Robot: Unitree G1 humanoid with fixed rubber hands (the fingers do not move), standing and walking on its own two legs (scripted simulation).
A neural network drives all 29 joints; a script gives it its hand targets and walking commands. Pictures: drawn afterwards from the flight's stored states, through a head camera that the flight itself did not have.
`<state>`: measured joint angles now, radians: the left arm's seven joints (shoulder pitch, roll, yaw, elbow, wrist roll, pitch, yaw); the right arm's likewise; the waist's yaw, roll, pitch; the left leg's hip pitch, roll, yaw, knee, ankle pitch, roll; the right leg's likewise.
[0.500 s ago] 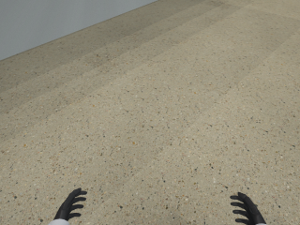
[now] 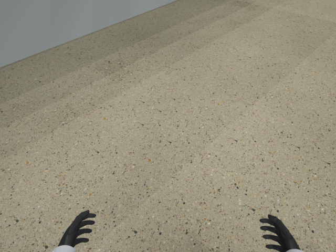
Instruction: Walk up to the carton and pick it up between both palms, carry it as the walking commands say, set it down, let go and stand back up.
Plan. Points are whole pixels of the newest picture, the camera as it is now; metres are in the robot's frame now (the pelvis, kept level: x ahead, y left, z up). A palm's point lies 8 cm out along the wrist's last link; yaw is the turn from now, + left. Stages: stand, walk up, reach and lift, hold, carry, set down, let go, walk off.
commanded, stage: stand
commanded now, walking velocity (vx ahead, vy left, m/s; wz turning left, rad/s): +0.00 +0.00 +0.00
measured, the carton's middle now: out of the picture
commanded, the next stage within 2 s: walk up in 1.54 s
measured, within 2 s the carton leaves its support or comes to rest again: neither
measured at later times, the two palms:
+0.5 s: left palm (66, 247) +0.14 +0.27 -0.07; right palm out of the picture +0.13 -0.25 -0.09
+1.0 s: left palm out of the picture +0.12 +0.28 -0.08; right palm out of the picture +0.11 -0.26 -0.10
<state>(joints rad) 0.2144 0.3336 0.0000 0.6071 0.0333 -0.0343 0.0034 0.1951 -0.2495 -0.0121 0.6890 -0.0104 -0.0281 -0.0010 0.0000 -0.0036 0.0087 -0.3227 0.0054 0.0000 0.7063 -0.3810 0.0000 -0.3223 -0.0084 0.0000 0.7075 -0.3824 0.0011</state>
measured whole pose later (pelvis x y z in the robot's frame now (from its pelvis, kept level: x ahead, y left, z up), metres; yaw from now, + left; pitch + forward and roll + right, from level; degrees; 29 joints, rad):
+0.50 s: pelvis +0.00 +0.00 +0.00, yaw +0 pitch +0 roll +0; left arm 0.22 0.34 0.00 0.62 0.03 -0.04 0.00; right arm 0.18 -0.26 -0.01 0.74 -0.01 -0.03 0.00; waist 0.00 0.00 0.01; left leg -0.32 0.01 0.00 0.71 -0.38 0.00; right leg -0.32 -0.01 0.00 0.71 -0.38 0.00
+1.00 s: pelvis -0.02 +0.00 +0.00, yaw +0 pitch -2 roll +0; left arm 0.22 0.35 0.00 0.67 0.03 -0.04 0.00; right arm 0.17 -0.26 -0.01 0.80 -0.01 -0.03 0.00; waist 0.00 -0.01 0.01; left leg -0.32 0.01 0.00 0.71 -0.35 0.00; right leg -0.32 -0.01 0.00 0.71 -0.35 0.00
